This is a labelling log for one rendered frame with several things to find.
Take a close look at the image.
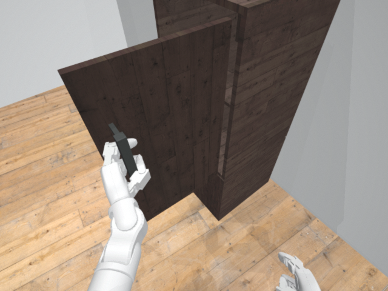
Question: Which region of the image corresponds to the handle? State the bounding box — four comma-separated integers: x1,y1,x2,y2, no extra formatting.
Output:
109,123,138,177

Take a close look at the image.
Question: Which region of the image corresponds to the robot left hand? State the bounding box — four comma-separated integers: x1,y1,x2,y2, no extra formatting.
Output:
100,138,151,205

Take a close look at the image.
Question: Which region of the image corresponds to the robot left forearm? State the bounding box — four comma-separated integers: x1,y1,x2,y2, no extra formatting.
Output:
87,198,148,291

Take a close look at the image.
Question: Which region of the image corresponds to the cupboard door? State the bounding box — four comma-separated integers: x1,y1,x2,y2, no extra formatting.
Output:
57,17,232,221

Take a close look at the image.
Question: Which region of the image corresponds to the robot right hand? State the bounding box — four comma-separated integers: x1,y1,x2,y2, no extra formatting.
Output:
276,252,321,291

